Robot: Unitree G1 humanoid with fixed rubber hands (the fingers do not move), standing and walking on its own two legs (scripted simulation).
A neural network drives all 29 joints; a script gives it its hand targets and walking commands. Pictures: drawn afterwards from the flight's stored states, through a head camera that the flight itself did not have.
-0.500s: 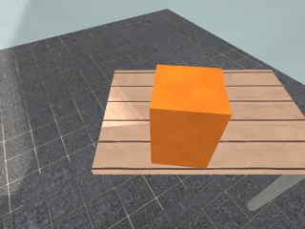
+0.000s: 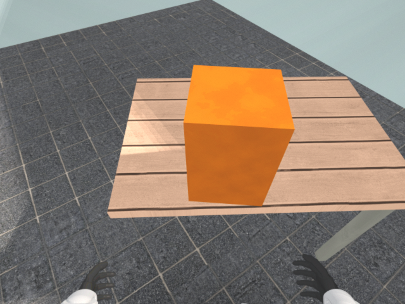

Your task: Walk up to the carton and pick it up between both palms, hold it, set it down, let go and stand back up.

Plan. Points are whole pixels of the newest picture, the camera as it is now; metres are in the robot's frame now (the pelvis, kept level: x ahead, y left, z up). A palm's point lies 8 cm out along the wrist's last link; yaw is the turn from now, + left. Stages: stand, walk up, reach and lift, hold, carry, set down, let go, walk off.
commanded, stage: reach and lift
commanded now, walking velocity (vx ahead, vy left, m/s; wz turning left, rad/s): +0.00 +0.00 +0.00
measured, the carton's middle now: (230, 141) +0.48 -0.04 +0.02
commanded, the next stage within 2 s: none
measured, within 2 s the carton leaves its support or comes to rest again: neither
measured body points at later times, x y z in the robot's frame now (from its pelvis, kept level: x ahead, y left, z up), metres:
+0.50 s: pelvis +0.01 +0.00 +0.01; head +0.05 +0.02 +0.46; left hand +0.17 +0.25 -0.09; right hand +0.17 -0.20 -0.08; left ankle +0.00 +0.14 -0.72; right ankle +0.06 -0.07 -0.72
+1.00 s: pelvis +0.03 +0.03 +0.03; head +0.03 +0.04 +0.48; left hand +0.19 +0.23 -0.06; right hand +0.19 -0.19 -0.05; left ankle +0.00 +0.14 -0.72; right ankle +0.06 -0.07 -0.72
